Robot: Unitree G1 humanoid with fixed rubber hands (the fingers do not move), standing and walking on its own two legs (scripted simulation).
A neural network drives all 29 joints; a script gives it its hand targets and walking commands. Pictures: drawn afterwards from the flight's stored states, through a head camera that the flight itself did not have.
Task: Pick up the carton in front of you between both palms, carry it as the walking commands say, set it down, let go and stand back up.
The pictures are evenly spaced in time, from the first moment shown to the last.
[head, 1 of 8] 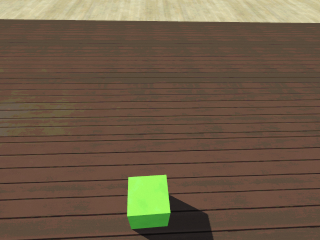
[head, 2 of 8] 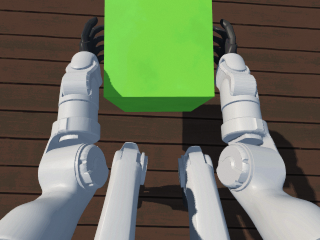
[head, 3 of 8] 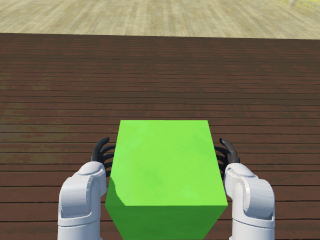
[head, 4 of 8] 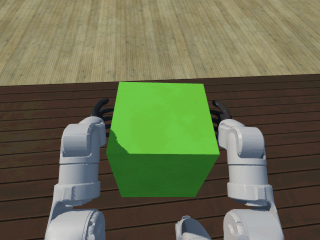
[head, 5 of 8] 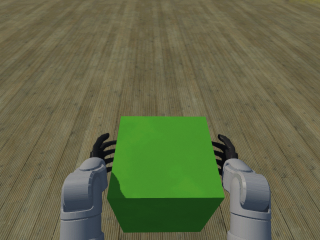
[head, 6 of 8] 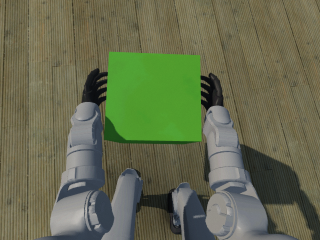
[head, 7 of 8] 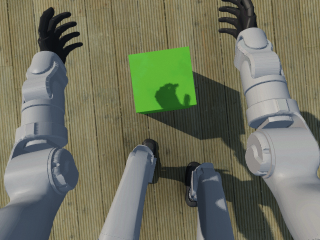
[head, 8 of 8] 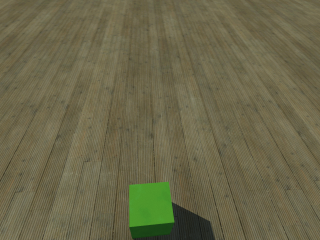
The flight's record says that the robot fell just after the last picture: no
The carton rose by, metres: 0.69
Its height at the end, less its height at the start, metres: -0.24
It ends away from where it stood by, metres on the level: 4.52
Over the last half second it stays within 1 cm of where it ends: yes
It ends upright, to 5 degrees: yes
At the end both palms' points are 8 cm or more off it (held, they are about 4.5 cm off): yes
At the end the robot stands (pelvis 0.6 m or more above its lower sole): yes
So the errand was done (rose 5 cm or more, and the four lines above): yes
